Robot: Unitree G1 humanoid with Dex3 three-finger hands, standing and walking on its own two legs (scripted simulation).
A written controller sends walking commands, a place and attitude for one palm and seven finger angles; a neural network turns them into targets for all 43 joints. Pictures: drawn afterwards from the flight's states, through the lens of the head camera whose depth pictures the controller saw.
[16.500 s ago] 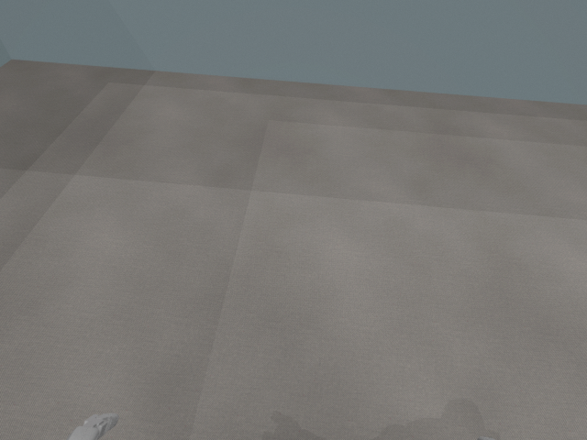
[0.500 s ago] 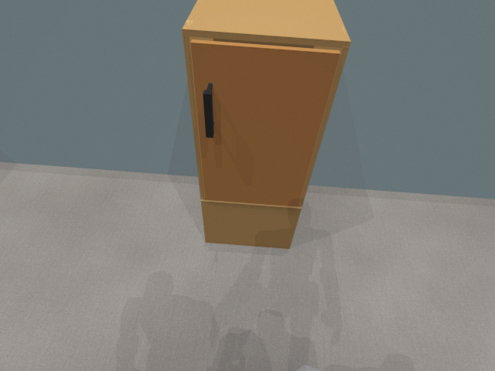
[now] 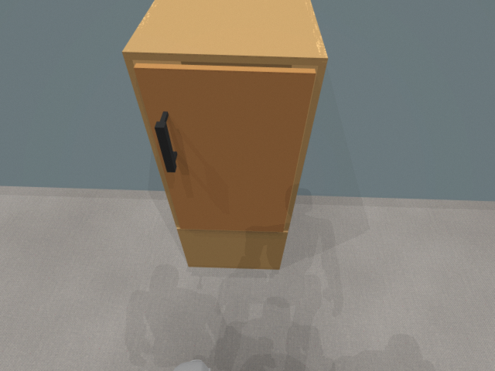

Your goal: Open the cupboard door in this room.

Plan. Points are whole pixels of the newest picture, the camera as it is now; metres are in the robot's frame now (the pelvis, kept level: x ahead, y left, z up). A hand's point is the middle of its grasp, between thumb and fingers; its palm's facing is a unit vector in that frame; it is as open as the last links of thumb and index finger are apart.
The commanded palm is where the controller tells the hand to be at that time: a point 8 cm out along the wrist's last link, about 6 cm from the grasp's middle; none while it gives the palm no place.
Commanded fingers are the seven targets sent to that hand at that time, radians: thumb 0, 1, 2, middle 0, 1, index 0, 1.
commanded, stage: come to a stop and stand still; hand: left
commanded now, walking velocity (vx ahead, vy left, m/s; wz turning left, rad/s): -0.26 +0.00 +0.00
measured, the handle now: (168, 142) +0.58 +0.22 +0.00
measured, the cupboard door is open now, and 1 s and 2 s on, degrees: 0 0 0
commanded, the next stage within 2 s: look again from close up in 1.08 s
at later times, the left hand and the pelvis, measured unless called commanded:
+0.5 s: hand out of the picture +0.04 +0.17 -0.17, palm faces +0.00 -0.95 -0.31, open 7.4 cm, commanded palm none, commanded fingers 0.00 0.90 0.90 -0.20 -0.30 -0.20 -0.30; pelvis -0.01 -0.04 -0.01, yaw -1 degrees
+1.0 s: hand out of the picture -0.03 +0.12 -0.18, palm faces +0.04 -0.98 -0.19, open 7.3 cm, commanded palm none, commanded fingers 0.00 0.90 0.90 -0.20 -0.30 -0.20 -0.30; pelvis -0.05 -0.06 +0.00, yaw -1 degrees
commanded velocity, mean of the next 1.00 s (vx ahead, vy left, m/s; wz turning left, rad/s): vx -0.06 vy -0.02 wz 0.00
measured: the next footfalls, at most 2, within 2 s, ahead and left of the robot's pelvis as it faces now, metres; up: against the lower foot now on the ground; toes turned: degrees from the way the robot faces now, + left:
left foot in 0.06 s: +0.11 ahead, +0.13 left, +0.00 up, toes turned +6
right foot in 0.44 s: +0.03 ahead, -0.15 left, +0.00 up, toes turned -5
